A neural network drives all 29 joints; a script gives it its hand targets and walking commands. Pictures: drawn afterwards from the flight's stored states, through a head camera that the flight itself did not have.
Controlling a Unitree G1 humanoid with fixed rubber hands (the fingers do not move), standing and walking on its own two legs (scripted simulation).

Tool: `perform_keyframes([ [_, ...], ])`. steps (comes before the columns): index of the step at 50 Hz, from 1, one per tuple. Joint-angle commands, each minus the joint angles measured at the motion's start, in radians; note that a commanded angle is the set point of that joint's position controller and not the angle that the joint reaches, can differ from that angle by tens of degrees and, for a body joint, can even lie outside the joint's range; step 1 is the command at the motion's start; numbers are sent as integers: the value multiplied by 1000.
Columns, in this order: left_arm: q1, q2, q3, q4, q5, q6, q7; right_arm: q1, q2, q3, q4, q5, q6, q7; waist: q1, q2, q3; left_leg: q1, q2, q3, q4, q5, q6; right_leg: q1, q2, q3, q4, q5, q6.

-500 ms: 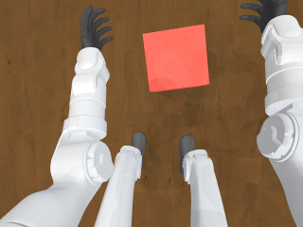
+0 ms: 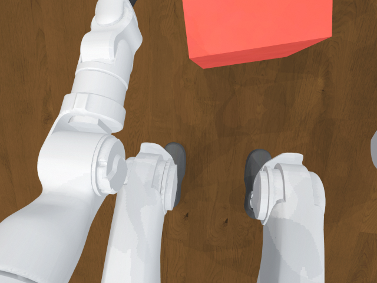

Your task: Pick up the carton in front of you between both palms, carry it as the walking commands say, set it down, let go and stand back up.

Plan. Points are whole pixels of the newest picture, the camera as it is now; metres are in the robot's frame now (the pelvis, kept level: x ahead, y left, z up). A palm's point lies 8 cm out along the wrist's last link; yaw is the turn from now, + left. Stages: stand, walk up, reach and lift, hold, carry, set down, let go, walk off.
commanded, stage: reach and lift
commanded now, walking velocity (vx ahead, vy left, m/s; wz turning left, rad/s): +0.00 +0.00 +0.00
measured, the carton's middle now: (245, 3) +0.58 -0.06 -0.29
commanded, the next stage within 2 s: none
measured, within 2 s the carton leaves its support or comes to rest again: leaves its support in 1.08 s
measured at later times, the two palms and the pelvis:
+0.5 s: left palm (145, 6) +0.56 +0.11 -0.22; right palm out of the picture +0.59 -0.23 -0.22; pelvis +0.01 -0.01 -0.05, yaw +1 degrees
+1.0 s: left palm out of the picture +0.57 +0.10 -0.22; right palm out of the picture +0.59 -0.21 -0.22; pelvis +0.01 -0.01 -0.05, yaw +1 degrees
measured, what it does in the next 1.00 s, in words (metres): lowers itself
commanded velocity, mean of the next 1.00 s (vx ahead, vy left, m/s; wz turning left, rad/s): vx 0.00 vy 0.00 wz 0.00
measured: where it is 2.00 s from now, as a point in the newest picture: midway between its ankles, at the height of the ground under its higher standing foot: (211, 190)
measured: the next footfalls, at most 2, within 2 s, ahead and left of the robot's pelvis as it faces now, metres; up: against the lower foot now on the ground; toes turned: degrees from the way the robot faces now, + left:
none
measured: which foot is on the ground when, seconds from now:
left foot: down 0.00-1.00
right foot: down 0.00-1.00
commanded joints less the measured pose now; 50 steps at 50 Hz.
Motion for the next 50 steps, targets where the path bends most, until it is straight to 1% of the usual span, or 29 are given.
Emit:
perform_keyframes([
  [1, -319, 120, 20, -32, 12, -16, -8, -364, -135, 1, -25, -2, -12, 8, 2, -155, -1170, 568, -8, 95, -86, 173, -13, 645, -28, -66, -150, 160, -10],
  [3, -349, 127, 29, 9, 24, -26, -18, -387, -138, 5, 6, -7, -18, 12, 2, -138, -1107, 554, -5, 92, -56, 167, -13, 611, -33, -58, -124, 145, -14],
  [6, -392, 142, 30, 43, 28, -44, -31, -428, -141, 19, 22, -2, -33, 12, 1, -124, -1067, 544, -2, 87, -11, 188, -15, 606, -39, -46, -79, 171, -18],
  [8, -427, 158, 19, 43, 13, -58, -33, -468, -149, 35, 7, 11, -44, 7, -1, -128, -1095, 552, -3, 89, 20, 225, -13, 642, -43, -40, -47, 218, -17],
  [9, -447, 169, 9, 39, 2, -65, -32, -491, -153, 40, -12, 19, -49, 2, -7, -131, -1111, 569, -4, 87, 35, 242, -8, 640, -42, -41, -35, 232, -14],
  [10, -462, 177, -5, 38, -6, -72, -30, -506, -157, 41, -29, 30, -55, -2, -14, -122, -1125, 593, -5, 86, 50, 269, -4, 636, -40, -41, -25, 254, -13],
  [11, -473, 176, -14, 29, -15, -77, -27, -514, -162, 50, -39, 38, -59, -5, -8, -111, -1132, 585, -8, 92, 61, 287, -6, 651, -41, -34, -14, 273, -17],
  [12, -478, 171, -20, 22, -24, -81, -24, -520, -165, 60, -43, 43, -62, -7, -7, -113, -1133, 572, -10, 96, 68, 307, -8, 672, -41, -31, -1, 303, -19],
  [14, -452, 151, -26, 12, -29, -85, -21, -499, -162, 69, -43, 38, -67, -8, -17, -111, -1112, 576, -15, 94, 79, 372, -10, 680, -36, -35, 20, 376, -18],
  [16, -403, 132, -28, 23, -37, -86, -18, -467, -152, 81, -25, 39, -67, -4, -22, -122, -1146, 584, -22, 97, 90, 399, -11, 717, -36, -36, 33, 420, -18],
  [19, -332, 114, -18, 37, -29, -88, -15, -412, -111, 93, -6, 37, -62, 0, -11, -151, -1164, 546, -33, 108, 91, 394, -8, 769, -32, -31, 38, 465, -13],
  [22, -298, 105, 14, 47, 5, -92, -21, -371, -77, 85, 8, 26, -58, 5, 5, -151, -1097, 479, -36, 113, 84, 370, -9, 734, -27, -23, 29, 452, -7],
  [24, -298, 103, 33, 37, 26, -96, -23, -367, -68, 76, -2, 18, -60, 5, 8, -147, -1075, 470, -37, 112, 82, 366, -8, 707, -25, -21, 20, 435, -4],
  [28, -322, 104, 50, 22, 39, -99, -23, -390, -71, 63, -27, 10, -60, -2, 4, -142, -1060, 486, -37, 106, 78, 345, -5, 669, -21, -24, 5, 381, -4],
  [32, -379, 47, 17, 12, 22, -92, -30, -439, -14, 91, -39, 25, -55, 3, -5, -139, -1035, 515, -44, 103, 70, 304, -1, 651, -18, -32, -10, 315, -9],
  [34, -415, -24, 5, 15, 26, -83, -42, -466, 60, 103, -38, 21, -47, 17, -11, -135, -1011, 536, -53, 101, 66, 283, 0, 639, -14, -37, -19, 283, -11],
  [35, -421, -52, 20, 20, 44, -79, -47, -469, 85, 91, -32, 4, -42, 23, -14, -130, -996, 550, -59, 101, 66, 273, -1, 629, -13, -41, -22, 266, -9],
  [36, -434, -120, 26, 23, 67, -71, -58, -481, 159, 96, -32, -6, -35, 40, -11, -129, -981, 572, -66, 101, 67, 267, 0, 619, -8, -45, -23, 250, -7],
  [37, -425, -144, 60, 35, 104, -67, -62, -468, 199, 82, -15, -24, -28, 53, 1, -133, -956, 587, -70, 104, 68, 256, 0, 608, -5, -50, -24, 233, -2],
  [38, -518, -352, -6, -5, 105, -55, -104, -527, 425, 141, -43, -18, -17, 98, -5, -131, -960, 587, -85, 103, 72, 261, 6, 615, 10, -50, -26, 235, -10],
  [39, -565, -505, -20, 9, 114, -39, -152, -538, 595, 150, -27, -28, -3, 146, -12, -138, -923, 573, -90, 103, 77, 256, 10, 602, 18, -51, -17, 246, -12],
  [40, -609, -631, -37, -11, 123, -22, -198, -509, 738, 148, -29, -49, 12, 191, -21, -141, -882, 544, -96, 103, 84, 242, 13, 581, 24, -51, -13, 246, -17],
  [41, -617, -723, -43, -20, 131, -5, -239, -479, 840, 130, -45, -60, 27, 228, -29, -133, -849, 516, -100, 105, 88, 222, 17, 555, 32, -58, -8, 234, -21],
  [42, -615, -789, -48, -28, 136, 8, -271, -447, 904, 101, -68, -76, 39, 256, -39, -118, -825, 493, -104, 109, 91, 209, 20, 529, 37, -68, -5, 227, -24],
  [43, -614, -827, -56, -40, 138, 17, -290, -426, 957, 84, -91, -82, 49, 278, -39, -109, -823, 488, -109, 111, 88, 215, 25, 506, 42, -81, 0, 234, -25],
  [44, -610, -858, -61, -46, 133, 24, -303, -412, 993, 79, -111, -85, 58, 292, -46, -103, -829, 484, -112, 110, 89, 228, 29, 492, 43, -88, 3, 246, -28],
  [46, -609, -901, -77, -61, 112, 32, -318, -396, 1038, 85, -146, -80, 68, 305, -56, -92, -863, 484, -115, 109, 96, 255, 33, 492, 45, -92, 10, 279, -30],
  [48, -621, -935, -109, -80, 81, 37, -320, -402, 1070, 108, -194, -61, 73, 306, -64, -84, -934, 491, -117, 113, 104, 289, 35, 530, 45, -92, 16, 324, -31],
  [50, -646, -970, -156, -107, 43, 38, -316, -424, 1106, 143, -255, -37, 77, 300, -72, -86, -1052, 509, -118, 118, 112, 339, 36, 603, 47, -93, 21, 394, -29],
])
